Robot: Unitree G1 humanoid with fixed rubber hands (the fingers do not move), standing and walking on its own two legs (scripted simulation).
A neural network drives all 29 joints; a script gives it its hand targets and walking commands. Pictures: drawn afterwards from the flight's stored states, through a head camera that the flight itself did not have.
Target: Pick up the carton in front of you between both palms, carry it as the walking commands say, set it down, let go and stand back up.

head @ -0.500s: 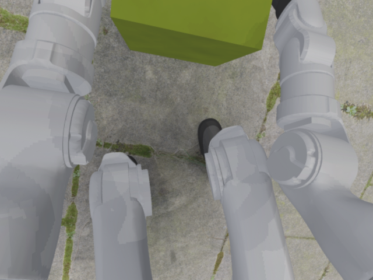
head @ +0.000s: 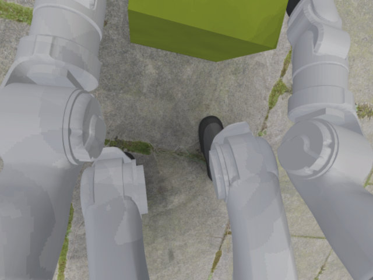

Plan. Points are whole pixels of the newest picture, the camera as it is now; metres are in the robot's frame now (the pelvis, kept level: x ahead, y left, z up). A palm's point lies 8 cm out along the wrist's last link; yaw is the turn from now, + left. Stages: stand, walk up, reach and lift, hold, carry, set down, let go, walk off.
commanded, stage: set down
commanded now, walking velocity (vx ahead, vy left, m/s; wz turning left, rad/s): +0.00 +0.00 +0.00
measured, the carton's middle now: out of the picture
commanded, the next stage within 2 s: let go in 1.58 s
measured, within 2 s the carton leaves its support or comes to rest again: rests again in 0.08 s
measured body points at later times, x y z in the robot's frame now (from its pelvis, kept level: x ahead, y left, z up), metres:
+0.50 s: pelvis -0.01 -0.01 -0.01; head +0.39 +0.01 +0.18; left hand +0.61 +0.10 -0.22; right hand +0.51 -0.27 -0.21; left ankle +0.07 +0.11 -0.36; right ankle +0.13 -0.15 -0.36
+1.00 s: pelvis -0.01 -0.01 +0.06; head +0.36 -0.03 +0.32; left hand +0.64 +0.09 -0.05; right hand +0.52 -0.28 -0.06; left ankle +0.07 +0.11 -0.36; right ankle +0.13 -0.15 -0.36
